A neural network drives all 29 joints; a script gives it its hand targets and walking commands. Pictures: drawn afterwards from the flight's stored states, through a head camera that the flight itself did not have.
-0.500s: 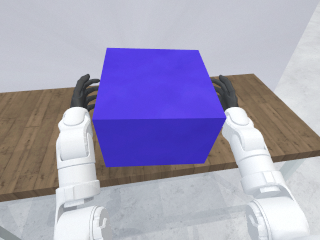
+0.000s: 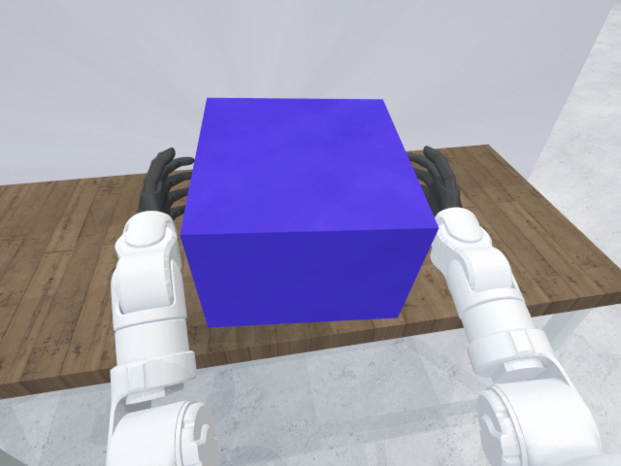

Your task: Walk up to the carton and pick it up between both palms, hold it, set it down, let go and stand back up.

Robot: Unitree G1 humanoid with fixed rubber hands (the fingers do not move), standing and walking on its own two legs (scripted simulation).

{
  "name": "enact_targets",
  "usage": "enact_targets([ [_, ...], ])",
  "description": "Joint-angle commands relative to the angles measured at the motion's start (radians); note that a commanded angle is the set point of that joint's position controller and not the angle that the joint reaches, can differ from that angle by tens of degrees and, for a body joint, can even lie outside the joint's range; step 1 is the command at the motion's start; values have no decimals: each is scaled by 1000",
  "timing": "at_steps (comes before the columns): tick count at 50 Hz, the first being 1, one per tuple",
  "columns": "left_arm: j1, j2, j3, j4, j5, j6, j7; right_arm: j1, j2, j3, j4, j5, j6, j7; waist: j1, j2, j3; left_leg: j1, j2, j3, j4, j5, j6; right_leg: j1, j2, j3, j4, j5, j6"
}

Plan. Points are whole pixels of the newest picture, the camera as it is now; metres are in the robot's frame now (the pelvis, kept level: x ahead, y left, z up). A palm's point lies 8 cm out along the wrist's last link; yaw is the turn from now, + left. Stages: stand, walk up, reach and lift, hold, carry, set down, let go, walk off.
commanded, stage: hold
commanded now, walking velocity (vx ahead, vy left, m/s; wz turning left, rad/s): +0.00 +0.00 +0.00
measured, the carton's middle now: (300, 206) +0.42 +0.01 +0.14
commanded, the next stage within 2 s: set down in 0.20 s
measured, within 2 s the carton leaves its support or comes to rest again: neither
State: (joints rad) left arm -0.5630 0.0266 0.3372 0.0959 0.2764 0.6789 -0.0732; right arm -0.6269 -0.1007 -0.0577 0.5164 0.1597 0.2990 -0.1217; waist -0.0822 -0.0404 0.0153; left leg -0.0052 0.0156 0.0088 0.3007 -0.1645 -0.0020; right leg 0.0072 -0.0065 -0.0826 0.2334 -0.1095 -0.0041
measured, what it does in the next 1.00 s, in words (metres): stands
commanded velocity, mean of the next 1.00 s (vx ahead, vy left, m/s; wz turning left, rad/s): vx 0.00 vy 0.00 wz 0.00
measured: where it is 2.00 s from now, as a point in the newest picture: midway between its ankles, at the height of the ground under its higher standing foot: outside the picture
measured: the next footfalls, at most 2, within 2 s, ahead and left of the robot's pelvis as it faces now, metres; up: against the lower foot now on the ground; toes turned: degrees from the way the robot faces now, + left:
none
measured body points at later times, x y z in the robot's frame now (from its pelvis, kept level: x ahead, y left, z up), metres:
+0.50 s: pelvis +0.00 +0.00 +0.00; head -0.06 +0.02 +0.45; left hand +0.38 +0.19 +0.22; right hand +0.38 -0.17 +0.20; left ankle +0.01 +0.12 -0.75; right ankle +0.02 -0.11 -0.75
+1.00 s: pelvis +0.03 +0.00 +0.00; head +0.01 +0.03 +0.45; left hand +0.41 +0.19 +0.16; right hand +0.41 -0.17 +0.15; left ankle +0.01 +0.12 -0.75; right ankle +0.02 -0.11 -0.75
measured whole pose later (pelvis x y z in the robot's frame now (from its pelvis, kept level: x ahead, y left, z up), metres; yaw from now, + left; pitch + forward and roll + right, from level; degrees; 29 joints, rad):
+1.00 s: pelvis +0.03 +0.00 +0.00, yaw +2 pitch -6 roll -1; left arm -0.53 0.03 0.27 0.24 0.24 0.37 -0.04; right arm -0.53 -0.09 -0.09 0.60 0.09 -0.05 -0.13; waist -0.05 -0.05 0.05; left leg 0.00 0.01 -0.02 0.32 -0.22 0.00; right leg 0.04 -0.01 -0.12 0.23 -0.16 0.00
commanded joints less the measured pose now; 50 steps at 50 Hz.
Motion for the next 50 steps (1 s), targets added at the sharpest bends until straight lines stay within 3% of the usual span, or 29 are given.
enact_targets([
  [1,-552,-478,-444,-97,-144,-45,-139,-655,530,343,-302,64,-62,104,8,41,-290,-5,-57,34,-29,215,-12,124,40,6,5,134,23],
  [4,-523,-493,-498,-148,-167,-59,-134,-652,547,392,-402,100,-74,90,-5,53,-383,44,-63,24,11,320,-24,163,46,11,24,259,31],
  [10,-527,-485,-474,-89,-155,-46,-135,-624,509,337,-310,65,-48,95,-12,57,-286,21,-53,18,-26,199,-23,90,43,1,-4,94,17],
  [13,-587,-478,-498,-101,-167,-57,-139,-688,525,341,-357,57,-61,103,-1,74,-335,26,-41,7,-28,169,-19,120,47,1,4,75,15],
  [15,-604,-455,-450,-44,-142,-64,-141,-715,520,316,-306,44,-70,114,12,64,-311,18,-49,18,-41,122,-8,95,38,-1,-5,34,26],
  [17,-607,-456,-433,-49,-143,-91,-147,-718,527,300,-325,34,-103,121,18,51,-322,13,-46,19,-44,117,-3,107,35,-7,-4,38,20],
  [21,-593,-449,-383,61,-116,-152,-159,-723,500,218,-274,-49,-185,131,22,42,-280,0,-43,32,-64,44,-1,87,27,-26,-14,-41,19],
  [24,-556,-406,-302,147,-52,-195,-177,-643,475,134,-149,-130,-239,144,28,30,-176,-36,-42,52,-109,-69,18,96,5,-26,-30,-121,20],
  [25,-530,-402,-275,170,-31,-200,-186,-619,473,120,-130,-145,-254,149,41,37,-141,-53,-40,58,-116,-61,22,107,4,-26,-26,-119,19],
  [27,-523,-384,-257,172,-14,-213,-193,-589,451,94,-87,-170,-276,154,35,36,-122,-53,-40,68,-125,-64,19,119,3,-31,-33,-136,19],
  [30,-496,-398,-281,158,-27,-240,-191,-597,451,121,-120,-174,-334,149,37,25,-184,-10,-38,71,-86,78,5,154,15,-45,-13,-15,23],
  [34,-501,-434,-388,105,-77,-296,-155,-623,447,187,-193,-162,-412,124,27,33,-311,78,-40,60,-5,327,-32,184,34,-66,7,176,22],
  [38,-462,-459,-499,28,-119,-348,-113,-605,451,305,-276,-108,-463,103,20,63,-467,125,-43,43,73,563,-62,257,41,-56,56,448,36],
  [41,-458,-476,-555,-19,-145,-371,-91,-572,465,353,-296,-74,-471,91,19,75,-491,117,-38,18,98,654,-75,268,45,-50,73,500,32],
  [43,-461,-479,-577,-56,-155,-379,-79,-553,469,375,-304,-59,-467,87,9,72,-506,125,-40,10,101,663,-77,256,46,-47,75,521,34],
  [45,-438,-460,-555,-24,-142,-374,-80,-527,465,362,-282,-59,-453,85,22,66,-447,82,-46,9,82,604,-68,250,36,-37,77,502,40],
  [48,-417,-426,-466,79,-96,-342,-105,-511,460,309,-193,-81,-415,91,43,46,-305,0,-53,24,17,375,-39,243,23,-32,59,374,52],
  [50,-432,-433,-447,84,-88,-336,-117,-525,459,282,-182,-94,-413,97,42,44,-294,-17,-50,30,5,318,-31,221,22,-30,53,325,45],
])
